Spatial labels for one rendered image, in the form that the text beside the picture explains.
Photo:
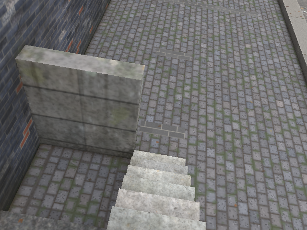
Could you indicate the stairs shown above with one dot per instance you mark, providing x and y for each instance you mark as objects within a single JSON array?
[{"x": 156, "y": 194}]

